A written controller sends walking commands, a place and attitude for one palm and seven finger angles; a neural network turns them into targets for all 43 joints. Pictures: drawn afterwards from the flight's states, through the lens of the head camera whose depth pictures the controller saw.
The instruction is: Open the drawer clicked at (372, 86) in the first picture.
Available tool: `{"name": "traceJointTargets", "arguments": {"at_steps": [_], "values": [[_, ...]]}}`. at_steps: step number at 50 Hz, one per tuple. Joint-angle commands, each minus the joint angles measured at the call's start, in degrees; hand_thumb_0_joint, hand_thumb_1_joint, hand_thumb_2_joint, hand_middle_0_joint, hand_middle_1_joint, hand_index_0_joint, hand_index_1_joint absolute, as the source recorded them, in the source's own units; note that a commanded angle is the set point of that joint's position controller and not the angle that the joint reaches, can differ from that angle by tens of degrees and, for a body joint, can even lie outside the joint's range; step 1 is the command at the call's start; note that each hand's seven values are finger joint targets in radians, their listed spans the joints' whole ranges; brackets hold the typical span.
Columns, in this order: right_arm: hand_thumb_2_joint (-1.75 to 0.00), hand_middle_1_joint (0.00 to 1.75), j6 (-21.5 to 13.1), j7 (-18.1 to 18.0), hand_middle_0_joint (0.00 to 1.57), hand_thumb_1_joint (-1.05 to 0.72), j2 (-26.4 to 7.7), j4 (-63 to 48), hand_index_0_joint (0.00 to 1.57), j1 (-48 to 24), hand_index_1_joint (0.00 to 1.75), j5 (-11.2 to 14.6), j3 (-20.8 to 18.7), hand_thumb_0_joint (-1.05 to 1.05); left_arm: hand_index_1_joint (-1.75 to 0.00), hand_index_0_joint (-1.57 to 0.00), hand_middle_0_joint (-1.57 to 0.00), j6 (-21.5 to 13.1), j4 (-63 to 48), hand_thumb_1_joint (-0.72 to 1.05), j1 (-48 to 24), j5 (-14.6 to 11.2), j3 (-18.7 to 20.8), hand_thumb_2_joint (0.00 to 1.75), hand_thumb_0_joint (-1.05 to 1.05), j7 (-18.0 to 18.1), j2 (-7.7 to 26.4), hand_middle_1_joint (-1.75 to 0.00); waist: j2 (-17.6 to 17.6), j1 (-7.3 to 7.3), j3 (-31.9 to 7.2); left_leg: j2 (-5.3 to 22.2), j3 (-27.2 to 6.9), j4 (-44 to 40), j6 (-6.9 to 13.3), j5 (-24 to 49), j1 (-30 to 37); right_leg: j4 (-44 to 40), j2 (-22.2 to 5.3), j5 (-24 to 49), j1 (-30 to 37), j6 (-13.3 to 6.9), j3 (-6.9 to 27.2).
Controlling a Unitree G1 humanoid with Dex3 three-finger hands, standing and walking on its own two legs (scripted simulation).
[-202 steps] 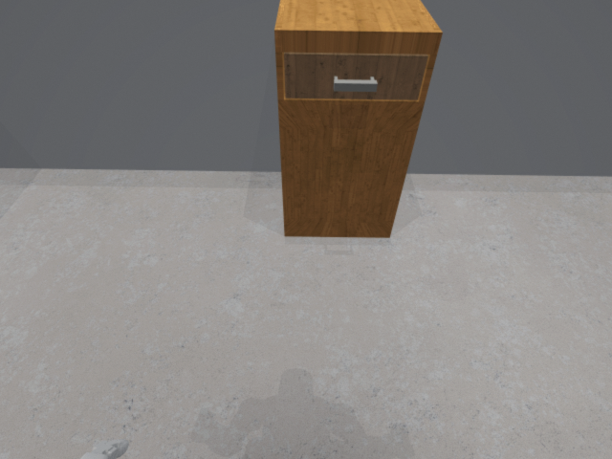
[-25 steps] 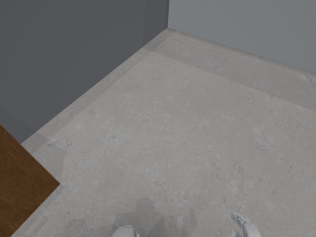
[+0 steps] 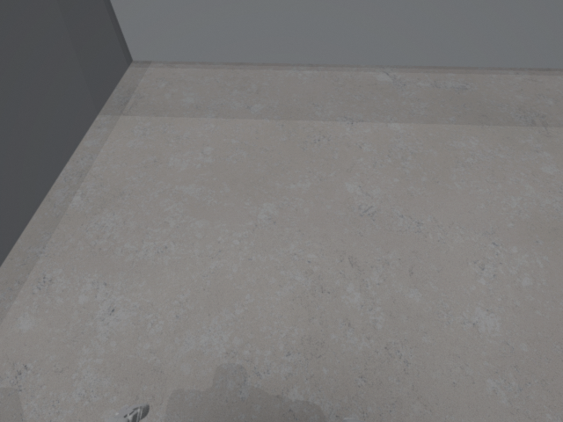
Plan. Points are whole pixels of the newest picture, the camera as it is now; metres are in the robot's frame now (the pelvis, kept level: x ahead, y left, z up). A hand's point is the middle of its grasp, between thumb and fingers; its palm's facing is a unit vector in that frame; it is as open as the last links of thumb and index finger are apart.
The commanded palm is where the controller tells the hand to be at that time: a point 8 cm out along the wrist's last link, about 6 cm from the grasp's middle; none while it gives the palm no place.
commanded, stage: turn to face it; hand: left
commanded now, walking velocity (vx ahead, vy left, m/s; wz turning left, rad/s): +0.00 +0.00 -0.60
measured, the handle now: out of the picture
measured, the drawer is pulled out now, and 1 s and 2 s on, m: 0.00 0.00 0.00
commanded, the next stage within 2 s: none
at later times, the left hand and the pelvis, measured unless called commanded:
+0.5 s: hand out of the picture +0.08 +0.19 -0.17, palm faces +0.15 -0.98 -0.15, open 7.4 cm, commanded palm none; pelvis +0.01 +0.01 +0.00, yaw +7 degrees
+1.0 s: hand out of the picture -0.03 +0.14 -0.13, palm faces +0.43 -0.85 -0.29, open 7.4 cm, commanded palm none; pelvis -0.02 -0.07 +0.02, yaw +25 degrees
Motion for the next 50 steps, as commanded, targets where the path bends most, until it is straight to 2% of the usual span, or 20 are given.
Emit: {"name": "traceJointTargets", "arguments": {"at_steps": [1, 2, 3, 8, 14, 17, 18, 19, 20, 24, 28, 33, 38, 39, 40, 41, 42, 45, 47, 50], "values": [[-0.90, 0.30, -0.6, 0.3, 0.20, -0.90, -2.2, -8.3, 0.20, -1.2, 0.30, 0.7, 0.2, 0.00, -0.30, -0.20, -0.20, -3.9, -0.5, 0.90, 12.6, 0.4, 3.2, 0.90, 0.00, 1.8, 16.5, -0.30, -21.3, 6.34, -12.6, -3.5, -9.1, 28.6, -3.6, -15.9, -23.0, -15.9, -19.1, 48.2, 25.9, -11.7, 29.5], [-0.90, 0.30, 0.2, -0.8, 0.20, -0.90, -3.6, -8.3, 0.20, -2.0, 0.30, 1.2, 0.3, 0.00, -0.30, -0.20, -0.20, -3.4, 0.1, 0.90, 13.7, -0.5, 3.0, 0.90, 0.00, 2.5, 16.3, -0.30, -16.1, 6.50, -14.5, -3.4, -18.7, 33.7, -3.0, -18.4, -23.3, -14.7, -20.4, 54.4, 25.2, -15.2, 25.2], [-0.90, 0.30, 0.6, -1.1, 0.20, -0.90, -3.0, -7.3, 0.20, -2.1, 0.30, 1.3, 0.5, 0.00, -0.30, -0.20, -0.20, -3.4, 0.3, 0.90, 11.1, -0.5, 2.4, 0.90, 0.00, 3.1, 12.7, -0.30, -12.9, 5.29, -12.5, -2.4, -20.7, 34.3, -2.3, -13.9, -22.4, -14.9, -17.3, 48.2, 21.9, -14.3, 20.2], [-0.90, 0.30, 1.2, -0.9, 0.20, -0.90, -1.0, -1.1, 0.20, 4.4, 0.30, 0.8, 1.5, 0.00, -0.30, -0.20, -0.20, -4.3, -0.6, 0.90, -0.6, 0.2, -0.8, 0.90, 0.00, 3.5, 6.3, -0.30, -8.5, -0.84, -9.1, -5.1, -22.1, 26.2, -2.1, -2.7, -14.0, -17.4, -9.8, 32.8, 11.3, -10.0, 6.5], [-0.90, 0.30, 0.9, -0.4, 0.20, -0.90, 0.0, -0.7, 0.20, 1.5, 0.30, 1.0, 1.9, 0.00, -0.30, -0.20, -0.20, -3.5, 2.1, 0.90, 1.3, 0.0, -0.7, 0.90, 0.00, 3.5, 7.5, -0.30, -10.8, 1.94, -3.5, -7.6, -18.2, 7.1, -1.8, -1.2, -9.3, -17.0, -12.3, 25.5, 10.8, -10.1, 4.8], [-0.90, 0.30, 0.9, -0.1, 0.20, -0.90, -1.2, -0.4, 0.20, 4.2, 0.30, 0.8, 1.3, 0.00, -0.30, -0.20, -0.20, -2.7, 1.9, 0.90, 0.4, -0.7, -0.4, 0.90, 0.00, 3.5, 6.8, -0.30, -5.1, 0.48, -2.8, -6.7, -18.7, -3.5, -0.7, 10.3, -1.3, -11.2, -11.7, 15.3, 5.0, -5.9, 1.9], [-0.90, 0.30, 0.5, 0.1, 0.20, -0.90, -4.1, -0.6, 0.20, 5.7, 0.30, 0.6, 0.8, 0.00, -0.30, -0.20, -0.20, -2.2, 1.3, 0.90, 1.3, -0.8, -0.4, 0.90, 0.00, 3.4, 4.5, -0.30, 6.5, 0.24, -2.7, -1.1, -29.0, -9.6, 2.0, 18.2, -0.6, -3.9, -6.8, 4.7, 1.0, -2.7, -1.2], [-0.90, 0.30, 0.2, -0.1, 0.20, -0.90, -8.3, -1.3, 0.20, 6.8, 0.30, 0.1, -0.2, 0.00, -0.30, -0.20, -0.20, -1.9, -0.2, 0.90, 1.5, -1.2, -0.8, 0.90, 0.00, 3.3, 1.7, -0.30, 18.4, -0.16, -1.7, 8.7, -43.1, -17.0, 8.0, 26.3, -2.0, 6.1, -0.4, -10.4, -4.2, 0.9, -3.6], [-0.90, 0.30, 0.4, -0.4, 0.20, -0.90, -9.1, -1.3, 0.20, 6.7, 0.30, -0.3, -0.6, 0.00, -0.30, -0.20, -0.20, -1.7, -1.6, 0.90, -1.7, -0.8, -0.7, 0.90, 0.00, 3.2, 2.3, -0.30, 16.0, -1.19, -0.5, 11.5, -47.1, -21.4, 12.3, 20.7, -5.4, 17.5, 1.1, -17.3, -4.8, 0.6, 0.8], [-0.90, 0.30, -0.6, -1.3, 0.20, -0.90, -5.9, -2.8, 0.20, 1.8, 0.30, 0.1, -0.1, 0.00, -0.30, -0.20, -0.20, -2.0, -0.4, 0.90, -2.0, -0.1, 0.3, 0.90, 0.00, 2.3, 2.4, -0.30, 7.9, 0.58, -4.1, 3.6, -39.4, -19.2, 9.7, 17.8, -0.8, 26.1, -0.6, -5.9, -10.5, 0.9, 6.1], [-0.90, 0.30, -0.6, -1.3, 0.20, -0.90, -7.2, -3.5, 0.20, 2.7, 0.30, 0.4, -1.0, 0.00, -0.30, -0.20, -0.20, -2.0, -0.1, 0.90, -1.7, -0.6, 0.2, 0.90, 0.00, 2.3, 2.0, -0.30, 4.2, -0.63, -9.3, 1.9, -38.3, -16.6, 10.8, 23.8, 6.6, 19.9, 0.5, -6.1, -10.0, 2.1, 5.9], [-0.90, 0.30, 0.2, -0.7, 0.20, -0.90, -9.2, -3.8, 0.20, 2.1, 0.30, 0.2, -2.0, 0.00, -0.30, -0.20, -0.20, -1.9, -1.0, 0.90, -2.3, -0.9, 0.0, 0.90, 0.00, 2.6, 2.2, -0.30, 7.1, -1.50, -8.8, 1.9, -42.5, -16.2, 11.9, 21.7, 4.7, 10.6, 1.9, -8.9, -5.8, 2.3, 5.7], [-0.90, 0.30, 1.6, 0.1, 0.20, -0.90, -10.4, -6.7, 0.20, -5.2, 0.30, 0.3, -2.8, 0.00, -0.30, -0.20, -0.20, -2.0, 0.7, 0.90, 7.5, -1.3, 0.4, 0.90, 0.00, 2.8, 4.3, -0.30, 8.9, 2.95, -8.1, -3.0, -43.0, -15.1, 8.1, 9.1, -8.9, -8.8, 4.1, -0.8, 11.8, 0.9, 3.7], [-0.90, 0.30, 1.8, 0.3, 0.20, -0.90, -9.0, -7.4, 0.20, -6.3, 0.30, 0.5, -2.7, 0.00, -0.30, -0.20, -0.20, -2.3, 1.4, 0.90, 10.6, -1.0, 0.9, 0.90, 0.00, 3.0, 6.1, -0.30, 4.5, 4.48, -8.1, -6.3, -40.6, -11.1, 5.2, 3.3, -15.4, -17.8, 1.5, 1.7, 19.1, -0.1, 5.0], [-0.90, 0.30, 2.3, 0.5, 0.20, -0.90, -4.5, -8.4, 0.20, -5.0, 0.30, 1.0, -2.1, 0.00, -0.30, -0.20, -0.20, -2.9, 0.6, 0.90, 11.1, 0.2, 1.9, 0.90, 0.00, 3.5, 11.8, -0.30, -13.4, 4.91, -6.9, -14.1, -31.6, 4.9, 0.3, -6.6, -26.7, -28.5, -13.7, -9.7, 23.7, -4.8, 21.2], [-0.90, 0.30, 2.1, 0.4, 0.20, -0.90, -4.8, -9.5, 0.20, -7.0, 0.30, 0.4, -2.2, 0.00, -0.30, -0.20, -0.20, -2.4, -1.4, 0.90, 6.9, 0.0, 1.6, 0.90, 0.00, 3.8, 14.8, -0.30, -20.8, 4.79, -2.8, -15.5, -27.2, 20.0, -1.1, -11.6, -28.2, -31.6, -24.3, -12.9, 11.8, -8.9, 30.5], [-0.90, 0.30, 2.4, 0.9, 0.20, -0.90, -6.9, -9.4, 0.20, -6.9, 0.30, 0.0, -2.6, 0.00, -0.30, -0.20, -0.20, -2.4, -3.1, 0.90, 1.6, -0.2, 0.9, 0.90, 0.00, 3.9, 12.9, -0.30, -14.1, 2.24, -0.8, -12.7, -29.8, 27.4, -0.1, -8.6, -24.1, -31.5, -22.8, -13.1, 2.7, -9.1, 24.7], [-0.90, 0.30, 3.1, 1.7, 0.20, -0.90, -6.4, -6.0, 0.20, -3.7, 0.30, -0.1, -2.3, 0.00, -0.30, -0.20, -0.20, -3.5, -3.9, 0.90, -3.4, -0.3, -0.4, 0.90, 0.00, 3.4, 8.3, -0.30, -11.4, -1.19, 1.4, -10.6, -26.3, 35.5, -1.6, 0.0, -22.8, -25.5, -13.5, 3.0, 3.6, -6.2, 11.0], [-0.90, 0.30, 3.0, 1.9, 0.20, -0.90, -5.5, -5.8, 0.20, -3.4, 0.30, 0.2, -1.9, 0.00, -0.30, -0.20, -0.20, -3.9, -3.4, 0.90, 0.0, -0.2, -0.7, 0.90, 0.00, 3.3, 8.1, -0.30, -10.6, -0.10, -0.7, -10.8, -24.4, 34.8, -2.5, 1.3, -23.2, -22.7, -12.3, 10.4, 9.2, -6.2, 6.3], [-0.90, 0.30, 3.1, 2.0, 0.20, -0.90, -5.3, -7.1, 0.20, -7.6, 0.30, 0.4, -1.4, 0.00, -0.30, -0.20, -0.20, -3.8, -2.1, 0.90, 4.6, 0.0, -0.5, 0.90, 0.00, 3.4, 9.1, -0.30, -10.6, 2.41, -2.3, -9.9, -22.7, 28.5, -3.4, -0.5, -22.8, -21.4, -14.0, 15.0, 14.9, -7.3, 5.1]]}}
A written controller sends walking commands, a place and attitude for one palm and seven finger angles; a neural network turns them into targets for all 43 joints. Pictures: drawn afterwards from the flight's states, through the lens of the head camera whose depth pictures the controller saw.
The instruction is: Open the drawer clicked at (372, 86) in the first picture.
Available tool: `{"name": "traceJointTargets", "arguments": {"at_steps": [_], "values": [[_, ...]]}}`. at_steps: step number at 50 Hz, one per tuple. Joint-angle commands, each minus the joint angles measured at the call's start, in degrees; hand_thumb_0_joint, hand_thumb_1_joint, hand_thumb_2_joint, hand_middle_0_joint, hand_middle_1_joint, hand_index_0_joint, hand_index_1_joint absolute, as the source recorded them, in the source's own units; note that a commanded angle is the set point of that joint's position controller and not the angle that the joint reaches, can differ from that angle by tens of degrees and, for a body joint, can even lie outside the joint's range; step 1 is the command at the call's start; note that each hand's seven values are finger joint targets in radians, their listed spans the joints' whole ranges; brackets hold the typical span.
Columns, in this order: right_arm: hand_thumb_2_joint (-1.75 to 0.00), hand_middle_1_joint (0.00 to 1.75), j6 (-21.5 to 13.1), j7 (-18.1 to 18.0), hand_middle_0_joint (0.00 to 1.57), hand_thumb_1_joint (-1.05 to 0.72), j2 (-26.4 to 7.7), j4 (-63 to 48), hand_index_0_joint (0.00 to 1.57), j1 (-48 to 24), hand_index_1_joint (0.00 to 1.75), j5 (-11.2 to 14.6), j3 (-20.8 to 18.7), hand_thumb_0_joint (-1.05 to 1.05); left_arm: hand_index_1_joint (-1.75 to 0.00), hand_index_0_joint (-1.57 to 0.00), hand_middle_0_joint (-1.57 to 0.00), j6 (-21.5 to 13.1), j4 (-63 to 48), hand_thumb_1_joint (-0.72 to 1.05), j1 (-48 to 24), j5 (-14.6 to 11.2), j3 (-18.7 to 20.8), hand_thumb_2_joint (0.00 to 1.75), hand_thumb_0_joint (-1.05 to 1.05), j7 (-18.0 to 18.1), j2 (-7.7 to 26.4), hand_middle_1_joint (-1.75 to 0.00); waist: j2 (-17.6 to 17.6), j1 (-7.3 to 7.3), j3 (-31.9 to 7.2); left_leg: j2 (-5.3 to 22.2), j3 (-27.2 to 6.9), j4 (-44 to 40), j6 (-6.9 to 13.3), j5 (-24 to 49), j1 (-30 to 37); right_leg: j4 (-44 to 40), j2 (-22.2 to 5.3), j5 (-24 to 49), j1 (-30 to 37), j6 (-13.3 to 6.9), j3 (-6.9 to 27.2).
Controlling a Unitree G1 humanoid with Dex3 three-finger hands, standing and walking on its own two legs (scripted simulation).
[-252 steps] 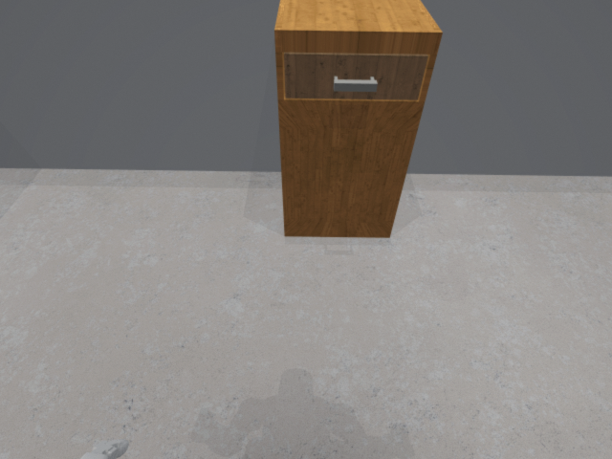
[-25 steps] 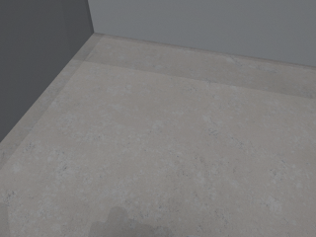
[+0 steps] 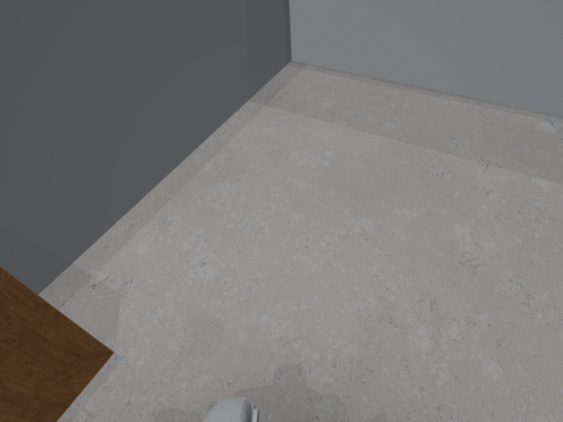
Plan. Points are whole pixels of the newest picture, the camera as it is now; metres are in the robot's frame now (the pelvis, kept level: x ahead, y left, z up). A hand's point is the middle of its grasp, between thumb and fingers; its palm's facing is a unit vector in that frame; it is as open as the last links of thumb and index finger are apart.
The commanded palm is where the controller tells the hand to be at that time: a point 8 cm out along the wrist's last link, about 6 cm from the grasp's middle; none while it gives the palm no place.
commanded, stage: turn to face it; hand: left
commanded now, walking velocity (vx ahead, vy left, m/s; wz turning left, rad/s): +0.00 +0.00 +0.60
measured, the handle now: out of the picture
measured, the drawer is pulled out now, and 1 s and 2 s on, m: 0.00 0.00 0.00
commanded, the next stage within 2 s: take the last steps up to it in 1.72 s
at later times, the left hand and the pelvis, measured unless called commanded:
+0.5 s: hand out of the picture -0.02 +0.28 -0.17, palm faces +0.35 -0.90 -0.27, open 7.4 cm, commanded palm none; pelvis -0.02 +0.04 -0.01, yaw +18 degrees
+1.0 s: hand out of the picture -0.07 +0.20 -0.15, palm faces +0.59 -0.76 -0.26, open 7.4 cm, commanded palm none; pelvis -0.02 -0.01 +0.00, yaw +37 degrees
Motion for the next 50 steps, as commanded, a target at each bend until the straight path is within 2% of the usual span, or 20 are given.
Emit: {"name": "traceJointTargets", "arguments": {"at_steps": [1, 8, 11, 12, 13, 14, 15, 16, 19, 22, 27, 32, 33, 34, 35, 36, 37, 38, 41, 50], "values": [[-0.90, 0.30, -0.8, 0.0, 0.20, -0.90, -2.1, -5.1, 0.20, -4.8, 0.30, 0.2, 0.4, 0.00, -0.30, -0.20, -0.20, -1.9, -3.5, 0.90, 2.6, 0.5, 2.9, 0.90, 0.00, 0.7, 12.0, -0.30, -11.4, 2.66, -0.5, 1.9, 2.2, -4.3, -1.5, -1.6, -2.6, -9.7, -13.5, 13.3, 5.7, -5.0, 7.1], [-0.90, 0.30, -1.9, -0.1, 0.20, -0.90, -1.3, -6.6, 0.20, -7.6, 0.30, 0.9, 1.6, 0.00, -0.30, -0.20, -0.20, -1.4, -2.7, 0.90, 3.6, 1.1, 4.0, 0.90, 0.00, 0.4, 15.0, -0.30, -15.5, 4.36, -4.1, 1.9, 6.2, -22.8, 0.0, -6.6, 6.6, -4.2, -17.2, 23.7, 8.4, -6.0, 4.0], [-0.90, 0.30, -2.9, -0.4, 0.20, -0.90, -3.1, -5.3, 0.20, -1.8, 0.30, 0.8, 1.3, 0.00, -0.30, -0.20, -0.20, -0.8, -2.5, 0.90, 2.7, 0.2, 4.4, 0.90, 0.00, 0.0, 15.0, -0.30, -12.0, 1.40, -8.3, 1.0, 7.3, -39.4, 1.3, 6.1, 18.8, 5.5, -15.1, 23.1, 5.4, -1.4, -1.5], [-0.90, 0.30, -3.4, -0.5, 0.20, -0.90, -6.9, -4.6, 0.20, 1.4, 0.30, 0.6, 0.3, 0.00, -0.30, -0.20, -0.20, -0.6, -3.1, 0.90, 2.9, -0.2, 4.1, 0.90, 0.00, -0.3, 13.4, -0.30, -3.1, -0.60, -10.5, 5.6, 0.7, -43.8, 3.4, 16.2, 29.4, 14.6, -12.3, 15.0, -3.5, 1.8, -3.3], [-0.90, 0.30, -3.7, -0.9, 0.20, -0.90, -13.3, -4.6, 0.20, 4.1, 0.30, 0.5, -1.3, 0.00, -0.30, -0.20, -0.20, -0.5, -5.8, 0.90, 0.8, -0.4, 3.1, 0.90, 0.00, -0.7, 9.7, -0.30, 14.8, -2.77, -10.6, 20.8, -18.7, -44.6, 10.1, 37.6, 38.7, 26.7, -4.3, -16.3, -21.9, 6.6, -3.7], [-0.90, 0.30, -3.3, -1.3, 0.20, -0.90, -14.9, -3.0, 0.20, 8.1, 0.30, 0.8, -1.7, 0.00, -0.30, -0.20, -0.20, 0.0, -7.3, 0.90, -3.4, 0.1, 2.6, 0.90, 0.00, -0.5, 9.5, -0.30, 12.8, -4.56, -10.9, 25.1, -20.4, -43.6, 15.7, 47.8, 36.9, 34.6, -2.9, -22.9, -25.1, 6.5, 2.2], [-0.90, 0.30, -3.4, -1.7, 0.20, -0.90, -13.3, -2.9, 0.20, 7.4, 0.30, 0.5, -1.2, 0.00, -0.30, -0.20, -0.20, 0.2, -7.7, 0.90, -4.6, 0.2, 2.9, 0.90, 0.00, -0.5, 9.7, -0.30, 7.8, -3.71, -8.2, 23.7, -16.6, -43.1, 16.6, 46.7, 33.6, 38.1, -3.7, -19.3, -25.5, 5.9, 4.6], [-0.90, 0.30, -3.8, -2.3, 0.20, -0.90, -11.2, -2.9, 0.20, 5.1, 0.30, 0.4, -0.6, 0.00, -0.30, -0.20, -0.20, 0.3, -6.5, 0.90, -5.0, 0.3, 3.1, 0.90, 0.00, -0.3, 9.0, -0.30, 12.4, -3.04, -7.4, 19.3, -15.1, -43.2, 14.9, 45.6, 31.1, 39.3, -3.3, -16.2, -25.4, 6.2, 6.1], [-0.90, 0.30, -4.0, -2.6, 0.20, -0.90, -8.2, -5.2, 0.20, -2.4, 0.30, 0.4, 0.6, 0.00, -0.30, -0.20, -0.20, 0.2, -4.5, 0.90, -2.3, -0.1, 3.4, 0.90, 0.00, -0.9, 9.9, -0.30, 8.3, 0.38, -4.8, 13.4, -9.6, -43.8, 12.0, 39.3, 25.6, 38.7, -1.9, -8.8, -21.6, 6.6, 7.2], [-0.90, 0.30, -4.0, -2.5, 0.20, -0.90, -8.4, -5.0, 0.20, -1.1, 0.30, 0.4, 0.5, 0.00, -0.30, -0.20, -0.20, 0.4, -4.4, 0.90, -2.6, -0.3, 3.2, 0.90, 0.00, -0.8, 9.7, -0.30, 4.5, 0.08, -4.7, 12.4, -11.1, -44.8, 12.3, 34.9, 25.1, 34.5, -0.5, -7.4, -19.6, 6.9, 7.4], [-0.90, 0.30, -3.4, -2.3, 0.20, -0.90, -8.9, -4.6, 0.20, 0.1, 0.30, 0.0, 0.0, 0.00, -0.30, -0.20, -0.20, 0.4, -6.4, 0.90, -5.6, -0.5, 2.9, 0.90, 0.00, -0.3, 8.8, -0.30, 5.9, -0.72, -3.1, 12.4, -16.9, -45.4, 13.6, 27.5, 22.1, 23.3, 1.3, -9.5, -15.5, 6.6, 7.8], [-0.90, 0.30, -3.0, -2.0, 0.20, -0.90, -8.6, -5.2, 0.20, -2.1, 0.30, 0.3, -0.4, 0.00, -0.30, -0.20, -0.20, -0.9, -5.8, 0.90, -0.5, -1.0, 2.9, 0.90, 0.00, 0.0, 9.1, -0.30, 6.5, 1.84, -5.8, 8.9, -19.1, -39.2, 11.0, 29.9, 17.1, 3.1, 4.3, -1.1, -1.0, 5.5, 6.2], [-0.90, 0.30, -3.0, -1.8, 0.20, -0.90, -7.5, -5.5, 0.20, -2.4, 0.30, 0.8, -0.3, 0.00, -0.30, -0.20, -0.20, -1.5, -5.3, 0.90, 1.5, -0.8, 3.3, 0.90, 0.00, 0.2, 10.8, -0.30, 3.4, 3.06, -6.2, 6.6, -17.9, -35.9, 8.5, 24.5, 12.2, -4.6, 2.3, 4.5, 6.1, 5.1, 7.8], [-0.90, 0.30, -3.1, -1.5, 0.20, -0.90, -3.3, -6.0, 0.20, -0.5, 0.30, 1.3, 0.3, 0.00, -0.30, -0.20, -0.20, -2.3, -5.2, 0.90, 3.6, 0.1, 4.3, 0.90, 0.00, 0.8, 15.6, -0.30, -10.7, 3.65, -8.9, 0.2, -10.3, -24.5, 4.0, 7.3, 1.8, -11.1, -11.0, 8.0, 16.5, 1.6, 19.9], [-0.90, 0.30, -3.1, -1.6, 0.20, -0.90, -2.2, -7.7, 0.20, -1.3, 0.30, 0.9, 0.5, 0.00, -0.30, -0.20, -0.20, -2.2, -5.7, 0.90, 4.1, 0.4, 4.7, 0.90, 0.00, 0.9, 19.5, -0.30, -20.6, 4.06, -7.8, -4.9, -2.7, -11.2, 0.8, -15.3, -3.6, -11.8, -23.9, 18.0, 13.1, -5.4, 30.6], [-0.90, 0.30, -2.5, -1.5, 0.20, -0.90, -4.6, -7.3, 0.20, -2.1, 0.30, 0.5, -0.1, 0.00, -0.30, -0.20, -0.20, -1.9, -6.0, 0.90, 3.1, 0.1, 4.1, 0.90, 0.00, 0.9, 17.9, -0.30, -13.6, 3.70, -6.0, -1.9, -5.6, -2.2, 1.6, -14.4, -1.6, -11.1, -23.1, 15.8, 6.4, -7.8, 26.4], [-0.90, 0.30, -1.7, -1.2, 0.20, -0.90, -4.8, -5.5, 0.20, -0.6, 0.30, 0.2, -0.4, 0.00, -0.30, -0.20, -0.20, -2.3, -6.5, 0.90, -1.0, -0.1, 3.8, 0.90, 0.00, 1.0, 14.6, -0.30, -16.1, 1.61, -4.1, -0.2, -6.7, 1.5, 1.5, -10.3, -1.2, -13.0, -19.5, 8.9, 1.8, -6.5, 23.0], [-0.90, 0.30, -1.4, -0.8, 0.20, -0.90, -4.2, -4.4, 0.20, 0.5, 0.30, 0.3, -0.6, 0.00, -0.30, -0.20, -0.20, -1.8, -7.5, 0.90, -4.5, -0.1, 3.3, 0.90, 0.00, 1.0, 13.4, -0.30, -13.4, -0.04, -1.8, 0.4, -4.8, 4.0, 1.1, -6.7, -1.2, -12.7, -16.8, 6.1, 0.4, -5.2, 19.4], [-0.90, 0.30, -0.9, 0.0, 0.20, -0.90, -2.8, -3.3, 0.20, 1.3, 0.30, 0.2, 0.0, 0.00, -0.30, -0.20, -0.20, -2.1, -7.6, 0.90, -4.7, 0.1, 2.3, 0.90, 0.00, 0.7, 11.2, -0.30, -12.2, -0.47, -0.2, 1.1, -1.2, 4.7, -0.3, -0.7, -1.1, -10.7, -12.0, 10.0, 0.6, -3.7, 8.6], [-0.90, 0.30, -1.1, 0.3, 0.20, -0.90, -1.6, -5.2, 0.20, -5.9, 0.30, 0.7, 1.3, 0.00, -0.30, -0.20, -0.20, -1.4, -4.5, 0.90, 1.9, 0.8, 3.4, 0.90, 0.00, 0.5, 14.7, -0.30, -14.0, 3.55, -1.5, 2.3, 4.9, -15.3, -0.7, -4.8, 4.0, -8.5, -15.9, 14.9, 5.5, -5.9, 3.6]]}}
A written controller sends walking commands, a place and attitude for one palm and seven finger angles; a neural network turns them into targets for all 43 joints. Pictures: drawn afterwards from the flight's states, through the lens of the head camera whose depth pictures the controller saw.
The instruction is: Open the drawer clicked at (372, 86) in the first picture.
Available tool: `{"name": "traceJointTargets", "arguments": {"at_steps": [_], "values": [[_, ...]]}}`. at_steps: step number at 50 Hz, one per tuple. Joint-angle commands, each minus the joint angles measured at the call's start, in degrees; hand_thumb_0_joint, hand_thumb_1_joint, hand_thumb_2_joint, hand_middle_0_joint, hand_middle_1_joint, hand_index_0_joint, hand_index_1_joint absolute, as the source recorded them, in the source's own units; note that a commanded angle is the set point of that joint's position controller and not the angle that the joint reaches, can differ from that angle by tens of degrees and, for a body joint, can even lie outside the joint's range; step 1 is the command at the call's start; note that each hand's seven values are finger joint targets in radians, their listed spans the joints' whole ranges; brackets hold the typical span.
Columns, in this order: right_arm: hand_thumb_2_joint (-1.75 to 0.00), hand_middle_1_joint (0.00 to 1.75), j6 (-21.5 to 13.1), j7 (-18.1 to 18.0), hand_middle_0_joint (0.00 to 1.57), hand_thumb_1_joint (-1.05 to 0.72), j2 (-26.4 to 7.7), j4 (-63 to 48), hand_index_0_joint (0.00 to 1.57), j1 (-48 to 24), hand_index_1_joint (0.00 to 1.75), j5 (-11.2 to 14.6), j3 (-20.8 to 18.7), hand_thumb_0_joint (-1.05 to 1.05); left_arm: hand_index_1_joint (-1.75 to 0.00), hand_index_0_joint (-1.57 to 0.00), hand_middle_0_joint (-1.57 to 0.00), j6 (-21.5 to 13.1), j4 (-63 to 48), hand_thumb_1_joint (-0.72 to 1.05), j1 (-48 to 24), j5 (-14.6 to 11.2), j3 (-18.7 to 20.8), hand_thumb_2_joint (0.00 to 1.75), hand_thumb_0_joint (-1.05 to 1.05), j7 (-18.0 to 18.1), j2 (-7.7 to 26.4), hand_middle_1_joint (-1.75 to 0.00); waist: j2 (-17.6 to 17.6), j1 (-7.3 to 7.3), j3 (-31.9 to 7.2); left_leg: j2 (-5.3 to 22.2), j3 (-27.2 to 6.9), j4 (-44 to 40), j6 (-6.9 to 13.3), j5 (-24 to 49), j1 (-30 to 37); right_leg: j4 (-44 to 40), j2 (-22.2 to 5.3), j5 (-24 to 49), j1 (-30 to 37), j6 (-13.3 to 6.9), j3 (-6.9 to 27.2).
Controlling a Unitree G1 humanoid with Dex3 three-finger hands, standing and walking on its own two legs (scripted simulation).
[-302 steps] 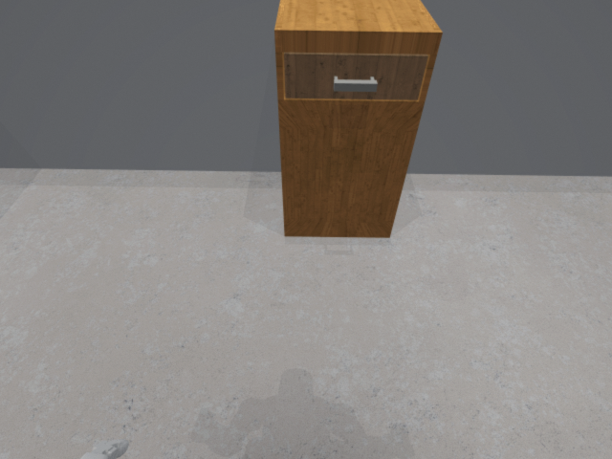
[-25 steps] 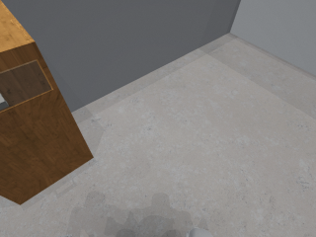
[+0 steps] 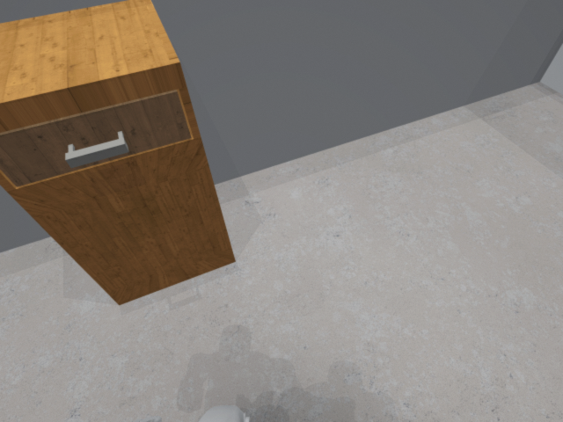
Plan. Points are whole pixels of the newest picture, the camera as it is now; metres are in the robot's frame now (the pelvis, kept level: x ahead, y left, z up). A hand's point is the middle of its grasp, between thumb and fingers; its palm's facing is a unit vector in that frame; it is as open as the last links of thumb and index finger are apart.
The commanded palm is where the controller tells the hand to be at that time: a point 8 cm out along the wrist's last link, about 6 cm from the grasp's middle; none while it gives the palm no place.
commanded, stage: turn to face it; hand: left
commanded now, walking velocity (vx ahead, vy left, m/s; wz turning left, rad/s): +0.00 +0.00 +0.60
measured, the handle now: (97, 147) +0.68 +0.47 -0.04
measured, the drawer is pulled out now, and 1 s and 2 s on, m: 0.00 0.00 0.00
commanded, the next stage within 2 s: take the last steps up to it in 0.72 s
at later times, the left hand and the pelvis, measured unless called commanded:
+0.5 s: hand out of the picture +0.03 +0.29 -0.16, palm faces +0.29 -0.92 -0.25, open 7.4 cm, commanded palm none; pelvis -0.01 +0.05 +0.00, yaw +15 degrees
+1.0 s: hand out of the picture -0.05 +0.18 -0.15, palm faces +0.47 -0.85 -0.25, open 7.3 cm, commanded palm none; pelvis -0.01 -0.01 +0.01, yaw +25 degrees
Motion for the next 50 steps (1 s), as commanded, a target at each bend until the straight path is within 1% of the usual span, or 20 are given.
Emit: {"name": "traceJointTargets", "arguments": {"at_steps": [1, 3, 5, 6, 7, 8, 9, 10, 12, 15, 28, 33, 34, 35, 36, 37, 38, 40, 42, 50], "values": [[-0.90, 0.30, -2.5, -0.2, 0.20, -0.90, -1.9, -6.9, 0.20, -6.3, 0.30, 0.5, 0.5, 0.00, -0.30, -0.20, -0.20, -1.1, -2.5, 0.90, 2.7, 0.5, 4.5, 0.90, 0.00, 0.7, 14.6, -0.30, -13.6, 3.44, -4.6, -0.4, 3.9, -10.2, 0.3, -2.1, -0.9, -8.2, -14.1, 17.2, 6.2, -6.6, 8.2], [-0.90, 0.30, -3.1, -0.4, 0.20, -0.90, -1.8, -7.0, 0.20, -5.3, 0.30, 0.7, 0.8, 0.00, -0.30, -0.20, -0.20, -0.9, -1.8, 0.90, 3.0, 0.6, 4.8, 0.90, 0.00, 0.7, 15.0, -0.30, -13.8, 3.33, -6.6, -0.7, 4.7, -16.3, 1.1, -2.5, 2.7, -4.7, -15.1, 21.6, 7.3, -6.2, 7.4], [-0.90, 0.30, -3.7, -0.6, 0.20, -0.90, -2.8, -6.2, 0.20, -1.5, 0.30, 0.4, 0.6, 0.00, -0.30, -0.20, -0.20, -0.5, -1.7, 0.90, 2.7, 0.1, 5.0, 0.90, 0.00, 0.4, 15.0, -0.30, -11.4, 1.28, -8.8, -1.8, 5.8, -27.2, 1.8, 6.3, 10.0, 2.0, -13.3, 20.8, 5.3, -2.9, 3.3], [-0.90, 0.30, -4.1, -0.6, 0.20, -0.90, -5.2, -5.4, 0.20, 1.6, 0.30, 0.3, -0.1, 0.00, -0.30, -0.20, -0.20, -0.2, -1.8, 0.90, 2.5, -0.4, 4.9, 0.90, 0.00, 0.2, 14.1, -0.30, -5.3, -0.71, -10.5, -0.4, 3.1, -33.8, 2.7, 14.5, 18.4, 9.3, -11.7, 15.7, -0.6, -0.2, 1.7], [-0.90, 0.30, -4.8, -1.0, 0.20, -0.90, -11.8, -5.3, 0.20, 4.6, 0.30, 0.0, -1.7, 0.00, -0.30, -0.20, -0.20, 0.1, -3.6, 0.90, 2.6, -0.8, 4.4, 0.90, 0.00, -0.2, 10.5, -0.30, 12.1, -2.60, -11.6, 13.6, -16.6, -37.5, 8.8, 30.7, 27.6, 22.1, -4.1, -6.7, -16.3, 4.6, 0.0], [-0.90, 0.30, -4.4, -1.5, 0.20, -0.90, -16.0, -4.4, 0.20, 8.6, 0.30, 0.5, -2.4, 0.00, -0.30, -0.20, -0.20, 0.5, -6.2, 0.90, -2.2, -0.4, 3.0, 0.90, 0.00, -0.1, 8.5, -0.30, 16.6, -4.54, -11.2, 21.3, -24.2, -38.3, 14.4, 44.2, 27.0, 31.3, -0.3, -24.4, -22.9, 6.0, 5.3], [-0.90, 0.30, -4.3, -1.7, 0.20, -0.90, -14.9, -3.7, 0.20, 8.8, 0.30, 0.1, -2.1, 0.00, -0.30, -0.20, -0.20, 0.7, -6.4, 0.90, -3.4, -0.2, 3.3, 0.90, 0.00, -0.1, 9.7, -0.30, 10.6, -4.21, -10.3, 22.0, -21.8, -37.3, 17.0, 40.8, 24.7, 36.0, -1.1, -21.9, -23.2, 4.9, 9.5], [-0.90, 0.30, -4.7, -2.4, 0.20, -0.90, -12.4, -3.9, 0.20, 6.4, 0.30, 0.1, -1.6, 0.00, -0.30, -0.20, -0.20, 1.0, -5.0, 0.90, -4.2, 0.1, 3.6, 0.90, 0.00, 0.2, 9.0, -0.30, 13.3, -3.55, -8.8, 17.6, -19.9, -38.3, 15.2, 38.2, 22.2, 37.4, -1.3, -18.0, -24.3, 5.0, 11.2], [-0.90, 0.30, -4.8, -3.0, 0.20, -0.90, -9.3, -5.7, 0.20, 0.2, 0.30, 0.0, -0.3, 0.00, -0.30, -0.20, -0.20, 0.8, -3.1, 0.90, -3.3, -0.2, 4.0, 0.90, 0.00, -0.2, 9.8, -0.30, 10.1, -1.00, -4.8, 12.2, -14.7, -38.3, 12.8, 36.2, 17.9, 39.5, -0.3, -9.8, -22.8, 5.1, 12.5], [-0.90, 0.30, -5.3, -3.0, 0.20, -0.90, -8.0, -6.2, 0.20, -0.9, 0.30, 0.3, 0.4, 0.00, -0.30, -0.20, -0.20, 0.8, -1.0, 0.90, 0.3, -0.2, 4.0, 0.90, 0.00, -0.5, 9.7, -0.30, 6.5, 0.61, -6.0, 9.0, -11.3, -39.0, 11.5, 35.5, 18.0, 38.8, 0.8, -5.0, -20.4, 5.8, 12.2], [-0.90, 0.30, -4.7, -3.3, 0.20, -0.90, -6.6, -3.9, 0.20, 4.0, 0.30, -0.3, 0.1, 0.00, -0.30, -0.20, -0.20, 0.4, -2.9, 0.90, -4.9, -0.7, 2.8, 0.90, 0.00, 0.4, 7.5, -0.30, 6.8, -1.51, -6.1, 9.8, -21.6, -38.6, 15.4, 33.5, 19.3, 19.4, 4.6, -10.5, -14.4, 5.2, 13.1], [-0.90, 0.30, -4.5, -3.0, 0.20, -0.90, -5.5, -3.5, 0.20, 1.7, 0.30, 0.2, 0.1, 0.00, -0.30, -0.20, -0.20, -0.9, -0.9, 0.90, 1.5, -1.1, 2.7, 0.90, 0.00, 0.9, 7.4, -0.30, 4.6, 1.81, -8.5, 6.1, -20.4, -32.9, 11.8, 33.1, 11.4, -2.3, 6.5, 2.4, 2.3, 3.8, 12.0], [-0.90, 0.30, -4.7, -2.8, 0.20, -0.90, -3.9, -3.5, 0.20, 1.9, 0.30, 0.6, 0.4, 0.00, -0.30, -0.20, -0.20, -1.5, -0.3, 0.90, 3.4, -0.9, 3.1, 0.90, 0.00, 1.1, 8.9, -0.30, 0.1, 2.66, -9.4, 3.4, -17.9, -29.3, 8.9, 24.8, 6.2, -9.2, 2.7, 7.4, 9.6, 3.2, 15.1], [-0.90, 0.30, -4.7, -2.5, 0.20, -0.90, -0.1, -4.2, 0.20, 2.9, 0.30, 1.2, 1.0, 0.00, -0.30, -0.20, -0.20, -2.1, 0.1, 0.90, 4.4, -0.1, 3.9, 0.90, 0.00, 1.6, 13.7, -0.30, -14.1, 2.54, -9.8, -4.3, -8.9, -19.3, 4.3, 6.2, -3.9, -12.6, -10.5, 12.3, 16.0, -1.1, 28.3], [-0.90, 0.30, -4.2, -2.8, 0.20, -0.90, -1.0, -5.4, 0.20, 1.2, 0.30, 0.7, 0.5, 0.00, -0.30, -0.20, -0.20, -1.9, -0.7, 0.90, 4.6, 0.0, 4.0, 0.90, 0.00, 1.3, 15.9, -0.30, -16.4, 3.26, -7.3, -6.9, -5.4, -8.6, 2.8, -10.3, -5.1, -13.1, -19.5, 19.9, 8.3, -7.5, 33.8], [-0.90, 0.30, -3.4, -2.7, 0.20, -0.90, -1.8, -4.6, 0.20, 1.0, 0.30, 0.2, 0.0, 0.00, -0.30, -0.20, -0.20, -1.7, -1.1, 0.90, 3.1, -0.2, 3.6, 0.90, 0.00, 1.3, 14.2, -0.30, -10.6, 2.42, -5.6, -5.3, -7.4, -0.6, 2.9, -9.4, -4.0, -13.0, -17.8, 18.1, 3.0, -9.5, 29.9], [-0.90, 0.30, -2.5, -2.6, 0.20, -0.90, -1.9, -3.3, 0.20, 2.3, 0.30, 0.0, -0.2, 0.00, -0.30, -0.20, -0.20, -1.8, -1.3, 0.90, -0.2, -0.3, 3.7, 0.90, 0.00, 1.7, 12.0, -0.30, -14.3, 0.78, -4.0, -4.0, -8.1, 3.5, 2.9, -6.8, -4.6, -14.4, -14.9, 13.1, 0.2, -8.3, 27.2], [-0.90, 0.30, -2.2, -2.0, 0.20, -0.90, -1.7, -0.8, 0.20, 3.6, 0.30, -0.1, -0.3, 0.00, -0.30, -0.20, -0.20, -1.9, -1.7, 0.90, -2.5, -0.5, 2.8, 0.90, 0.00, 1.1, 9.5, -0.30, -9.0, -0.54, -0.9, -3.0, -6.0, 9.0, 2.0, 0.1, -4.5, -13.8, -9.2, 10.6, -1.6, -6.1, 20.9], [-0.90, 0.30, -2.2, -1.9, 0.20, -0.90, -0.5, 0.3, 0.20, 4.8, 0.30, -0.1, 0.1, 0.00, -0.30, -0.20, -0.20, -2.4, -0.6, 0.90, -0.4, -0.5, 2.5, 0.90, 0.00, 0.8, 8.5, -0.30, -9.7, -0.14, -1.2, -2.6, -4.9, 9.0, 1.5, 3.7, -4.3, -14.8, -7.1, 6.3, -0.6, -4.8, 17.7], [-0.90, 0.30, -3.7, -1.1, 0.20, -0.90, 0.7, 0.2, 0.20, -0.7, 0.30, -0.8, 0.8, 0.00, -0.30, -0.20, -0.20, -3.9, 5.6, 0.90, 9.9, 0.5, 2.4, 0.90, 0.00, 0.2, 7.7, -0.30, -10.3, 3.47, 1.3, 1.5, -0.3, -5.5, 1.8, 3.6, -4.7, -22.4, -8.7, -16.6, 2.8, -6.3, 22.1]]}}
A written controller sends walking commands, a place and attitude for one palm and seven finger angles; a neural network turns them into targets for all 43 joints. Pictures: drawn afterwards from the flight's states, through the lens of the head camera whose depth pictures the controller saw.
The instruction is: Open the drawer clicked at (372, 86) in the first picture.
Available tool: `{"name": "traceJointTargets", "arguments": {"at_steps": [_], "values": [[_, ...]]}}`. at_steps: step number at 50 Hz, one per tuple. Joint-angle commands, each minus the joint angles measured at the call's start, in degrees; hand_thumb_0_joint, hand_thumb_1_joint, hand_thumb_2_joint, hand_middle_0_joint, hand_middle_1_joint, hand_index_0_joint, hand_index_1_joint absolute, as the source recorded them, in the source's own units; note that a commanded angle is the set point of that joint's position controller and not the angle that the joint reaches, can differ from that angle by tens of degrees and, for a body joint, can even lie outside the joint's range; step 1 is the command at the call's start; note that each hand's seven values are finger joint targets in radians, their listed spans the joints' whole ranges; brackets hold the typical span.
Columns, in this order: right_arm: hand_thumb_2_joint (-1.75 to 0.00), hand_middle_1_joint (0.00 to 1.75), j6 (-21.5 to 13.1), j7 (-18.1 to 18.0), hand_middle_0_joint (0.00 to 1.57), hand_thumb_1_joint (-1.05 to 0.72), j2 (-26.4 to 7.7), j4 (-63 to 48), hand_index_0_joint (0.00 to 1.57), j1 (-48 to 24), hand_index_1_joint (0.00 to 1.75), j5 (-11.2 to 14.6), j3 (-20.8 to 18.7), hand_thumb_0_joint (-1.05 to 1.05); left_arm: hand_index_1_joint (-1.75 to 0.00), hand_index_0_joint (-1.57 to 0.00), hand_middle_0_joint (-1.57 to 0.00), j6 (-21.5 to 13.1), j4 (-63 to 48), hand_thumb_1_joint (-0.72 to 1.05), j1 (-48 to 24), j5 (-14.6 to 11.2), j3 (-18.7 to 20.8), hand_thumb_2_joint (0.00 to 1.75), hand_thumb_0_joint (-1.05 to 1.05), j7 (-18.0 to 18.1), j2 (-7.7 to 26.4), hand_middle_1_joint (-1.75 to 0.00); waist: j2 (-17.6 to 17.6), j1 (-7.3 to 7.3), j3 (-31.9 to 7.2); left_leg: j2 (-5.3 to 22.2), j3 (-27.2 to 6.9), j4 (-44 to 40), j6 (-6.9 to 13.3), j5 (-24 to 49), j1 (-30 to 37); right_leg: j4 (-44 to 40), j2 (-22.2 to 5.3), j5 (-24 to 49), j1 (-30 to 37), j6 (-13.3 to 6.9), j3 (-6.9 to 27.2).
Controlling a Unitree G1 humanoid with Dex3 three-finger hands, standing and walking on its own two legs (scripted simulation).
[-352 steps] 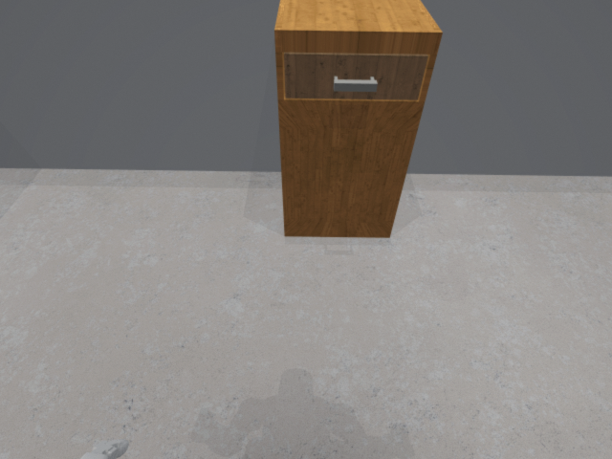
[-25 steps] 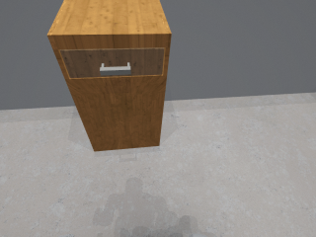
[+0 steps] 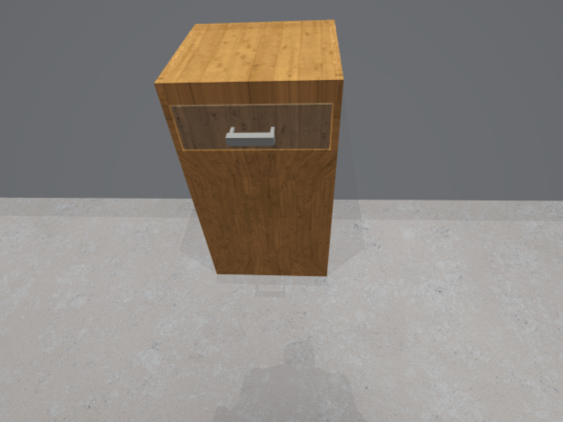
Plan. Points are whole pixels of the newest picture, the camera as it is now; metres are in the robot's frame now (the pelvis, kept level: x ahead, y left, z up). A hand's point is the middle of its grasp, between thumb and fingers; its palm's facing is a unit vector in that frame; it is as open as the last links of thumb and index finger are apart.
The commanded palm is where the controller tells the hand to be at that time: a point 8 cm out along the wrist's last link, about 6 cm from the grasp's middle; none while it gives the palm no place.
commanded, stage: take the last steps up to it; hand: left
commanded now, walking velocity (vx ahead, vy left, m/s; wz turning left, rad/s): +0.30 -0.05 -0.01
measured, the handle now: (251, 134) +0.82 +0.14 -0.04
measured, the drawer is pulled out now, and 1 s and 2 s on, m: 0.00 0.00 0.00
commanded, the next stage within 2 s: come to a stop and stand still in 0.82 s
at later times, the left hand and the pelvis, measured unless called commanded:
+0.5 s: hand out of the picture +0.10 +0.23 -0.19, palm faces +0.02 -0.99 -0.15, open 7.4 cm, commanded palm none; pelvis +0.09 +0.04 +0.00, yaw -2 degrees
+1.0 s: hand (233, 324) +0.34 +0.14 -0.18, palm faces -0.02 -0.98 -0.20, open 7.2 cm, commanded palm none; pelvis +0.27 -0.04 -0.01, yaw -3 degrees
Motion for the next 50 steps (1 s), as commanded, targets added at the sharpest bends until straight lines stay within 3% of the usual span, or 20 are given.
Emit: {"name": "traceJointTargets", "arguments": {"at_steps": [1, 5, 8, 9, 10, 11, 15, 18, 24, 28, 30, 32, 33, 34, 35, 36, 39, 42, 48, 50], "values": [[-0.90, 0.30, -2.4, 0.0, 0.20, -0.90, -0.9, -4.9, 0.20, -5.5, 0.30, 0.2, 0.5, 0.00, -0.30, -0.20, -0.20, -1.7, 0.6, 0.90, 5.7, 0.8, 2.2, 0.90, 0.00, 0.0, 9.5, -0.30, -12.1, 2.44, 5.8, 1.6, 3.6, -10.3, 0.4, -3.0, -5.4, -16.7, -14.4, -19.2, 0.6, -5.0, 17.1], [-0.90, 0.30, -3.8, -0.1, 0.20, -0.90, 0.8, -4.2, 0.20, -4.5, 0.30, 0.6, 1.3, 0.00, -0.30, -0.20, -0.20, -1.4, 3.1, 0.90, 6.9, 1.0, 2.5, 0.90, 0.00, -0.4, 10.7, -0.30, -11.9, 2.31, 4.3, -0.1, 7.0, -22.3, 1.9, -6.9, 3.4, -15.0, -13.9, -17.2, -1.4, -6.6, 16.1], [-0.90, 0.30, -5.4, -1.1, 0.20, -0.90, 0.4, -0.3, 0.20, 4.3, 0.30, 0.9, 1.7, 0.00, -0.30, -0.20, -0.20, -0.9, 4.7, 0.90, 5.1, -0.1, 2.3, 0.90, 0.00, -0.8, 9.0, -0.30, -6.7, -1.89, 1.5, -1.0, 8.8, -37.5, 2.2, 1.3, 21.9, -5.8, -8.5, -17.9, -10.4, -2.6, 9.9], [-0.90, 0.30, -6.0, -1.8, 0.20, -0.90, -2.8, 0.9, 0.20, 8.2, 0.30, 0.8, 1.1, 0.00, -0.30, -0.20, -0.20, -0.8, 4.3, 0.90, 4.9, -0.4, 1.6, 0.90, 0.00, -1.2, 6.3, -0.30, 3.6, -3.72, 0.1, 6.0, -0.9, -42.3, 4.0, -4.6, 29.7, 4.1, -5.1, -16.9, -18.5, 0.0, 6.5], [-0.90, 0.30, -5.9, -2.2, 0.20, -0.90, -8.2, 1.4, 0.20, 11.7, 0.30, 0.4, -0.2, 0.00, -0.30, -0.20, -0.20, -0.6, 2.9, 0.90, 3.9, -0.4, 0.9, 0.90, 0.00, -1.6, 3.2, -0.30, 16.1, -5.36, 2.1, 18.9, -18.1, -50.2, 8.4, -18.2, 30.6, 18.4, -0.1, -17.7, -28.2, 2.4, -0.4], [-0.90, 0.30, -5.5, -2.6, 0.20, -0.90, -10.1, 1.1, 0.20, 12.9, 0.30, 0.3, -0.5, 0.00, -0.30, -0.20, -0.20, -0.3, 0.9, 0.90, -0.6, 0.4, 1.2, 0.90, 0.00, -1.7, 4.8, -0.30, 11.2, -6.31, 6.9, 23.6, -23.1, -54.3, 11.5, -22.1, 25.1, 27.0, -1.4, -17.3, -31.2, 1.9, 3.5], [-0.90, 0.30, -6.6, -3.0, 0.20, -0.90, -2.5, 0.1, 0.20, 5.4, 0.30, 0.5, 1.9, 0.00, -0.30, -0.20, -0.20, 0.2, 4.2, 0.90, 1.4, 1.0, 2.0, 0.90, 0.00, -2.8, 4.6, -0.30, 6.4, -1.50, 12.6, 15.2, -7.9, -54.2, 8.4, -7.5, 15.0, 37.4, -4.5, -4.0, -28.8, 2.6, 6.6], [-0.90, 0.30, -7.7, -3.3, 0.20, -0.90, -1.3, 0.9, 0.20, 8.0, 0.30, 1.0, 2.2, 0.00, -0.30, -0.20, -0.20, 0.4, 5.5, 0.90, 2.7, 0.7, 2.0, 0.90, 0.00, -2.9, 3.6, -0.30, 3.4, -0.76, 9.9, 12.2, -0.9, -51.5, 7.6, 9.6, 18.3, 40.0, -3.6, 1.2, -28.9, 3.6, 5.7], [-0.90, 0.30, -8.2, -3.9, 0.20, -0.90, -1.0, 3.2, 0.20, 13.0, 0.30, 0.7, 2.4, 0.00, -0.30, -0.20, -0.20, 1.0, 1.6, 0.90, -5.6, 0.4, 1.9, 0.90, 0.00, -3.2, 3.4, -0.30, 4.2, -1.69, 11.2, 14.7, 1.8, -48.9, 10.5, 24.7, 23.8, 34.2, -5.0, 2.9, -35.1, 3.6, 5.1], [-0.90, 0.30, -7.9, -3.8, 0.20, -0.90, -1.8, 4.1, 0.20, 13.7, 0.30, 0.0, 1.7, 0.00, -0.30, -0.20, -0.20, 0.3, -0.6, 0.90, -11.9, -0.2, 1.6, 0.90, 0.00, -3.4, 3.0, -0.30, 6.3, -3.34, 12.0, 15.0, 4.3, -46.5, 9.8, 28.1, 22.8, 20.1, -3.9, 1.4, -27.8, 1.9, 2.4], [-0.90, 0.30, -7.7, -3.7, 0.20, -0.90, -3.2, 4.3, 0.20, 12.4, 0.30, 0.1, 1.3, 0.00, -0.30, -0.20, -0.20, -0.1, 0.0, 0.90, -9.5, -0.3, 1.8, 0.90, 0.00, -3.3, 3.8, -0.30, 6.4, -1.71, 9.9, 15.2, 5.8, -42.6, 9.3, 36.7, 21.7, 15.5, -1.4, 0.3, -19.2, 0.4, 0.7], [-0.90, 0.30, -7.5, -3.5, 0.20, -0.90, -4.3, 4.4, 0.20, 11.1, 0.30, 0.6, 0.9, 0.00, -0.30, -0.20, -0.20, -1.4, 3.7, 0.90, 2.0, 0.0, 2.6, 0.90, 0.00, -3.0, 5.9, -0.30, 3.0, 3.35, 1.7, 12.6, 8.4, -28.4, 7.1, 44.6, 21.4, 8.6, 2.3, 3.9, -3.0, -0.9, -1.8], [-0.90, 0.30, -7.6, -2.9, 0.20, -0.90, -3.5, 4.4, 0.20, 11.6, 0.30, 1.0, 0.9, 0.00, -0.30, -0.20, -0.20, -2.2, 6.2, 0.90, 10.0, 0.3, 3.6, 0.90, 0.00, -2.5, 9.3, -0.30, -1.8, 6.79, -4.0, 9.8, 9.5, -16.4, 5.2, 37.3, 12.1, 7.2, -0.1, 7.2, 12.2, -2.4, 2.0], [-0.90, 0.30, -7.7, -2.5, 0.20, -0.90, 0.7, 3.4, 0.20, 14.4, 0.30, 2.0, 1.6, 0.00, -0.30, -0.20, -0.20, -2.7, 7.6, 0.90, 16.1, 0.7, 5.3, 0.90, 0.00, -1.6, 15.5, -0.30, -16.9, 8.44, -12.4, 1.2, 12.1, 4.0, 2.8, 1.7, -1.6, 3.8, -16.5, 14.0, 25.3, -8.2, 24.0], [-0.90, 0.30, -7.4, -2.7, 0.20, -0.90, 1.2, 1.5, 0.20, 12.3, 0.30, 2.5, 2.0, 0.00, -0.30, -0.20, -0.20, -2.5, 8.1, 0.90, 17.2, -0.7, 5.3, 0.90, 0.00, -1.2, 18.0, -0.30, -17.6, 7.37, -15.4, -1.8, 4.9, 17.1, 3.5, -17.8, -5.3, -2.5, -23.0, 20.3, 23.8, -12.0, 34.3], [-0.90, 0.30, -7.0, -2.7, 0.20, -0.90, 1.3, 1.4, 0.20, 10.2, 0.30, 2.5, 1.8, 0.00, -0.30, -0.20, -0.20, -2.1, 6.7, 0.90, 11.6, -0.7, 4.9, 0.90, 0.00, -0.9, 16.4, -0.30, -11.2, 5.83, -10.3, 1.3, 1.8, 21.0, 4.4, -14.6, -6.4, -5.1, -22.4, 10.6, 16.8, -13.1, 30.7], [-0.90, 0.30, -5.7, -2.1, 0.20, -0.90, 2.6, 0.7, 0.20, 6.0, 0.30, 1.0, 1.7, 0.00, -0.30, -0.20, -0.20, -2.1, 2.8, 0.90, -2.9, -0.3, 2.8, 0.90, 0.00, -0.1, 9.4, -0.30, -5.1, 0.15, 1.1, 5.9, 0.8, 16.3, 4.1, -5.4, -4.9, -9.2, -17.2, -0.2, -5.2, -9.1, 19.7], [-0.90, 0.30, -3.9, -1.9, 0.20, -0.90, 4.5, 1.5, 0.20, 10.0, 0.30, 0.5, 2.1, 0.00, -0.30, -0.20, -0.20, -2.4, 2.1, 0.90, -6.5, 0.2, 1.6, 0.90, 0.00, -0.1, 6.7, -0.30, -7.7, -3.78, 2.1, 5.0, 3.6, 4.8, 2.6, -2.8, 1.5, -11.5, -12.7, 2.8, -13.7, -6.7, 9.2], [-0.90, 0.30, -4.7, -1.7, 0.20, -0.90, 5.3, -0.6, 0.20, 4.0, 0.30, 0.9, 3.1, 0.00, -0.30, -0.20, -0.20, -2.0, 3.2, 0.90, -3.9, 0.2, 1.3, 0.90, 0.00, 0.0, 6.6, -0.30, -6.7, -1.75, 1.8, 2.6, 5.4, -17.7, 1.3, 0.9, 5.2, -8.7, -11.7, 10.8, -7.8, -8.3, 9.1], [-0.90, 0.30, -5.1, -2.2, 0.20, -0.90, 5.1, 0.6, 0.20, 4.6, 0.30, 1.0, 3.8, 0.00, -0.30, -0.20, -0.20, -1.4, 3.5, 0.90, -4.2, -0.4, 0.8, 0.90, 0.00, 0.3, 6.0, -0.30, -4.8, -2.22, 0.3, 1.7, 5.2, -29.4, 0.6, 10.8, 12.2, -3.0, -8.9, 16.3, -6.3, -5.6, 6.3]]}}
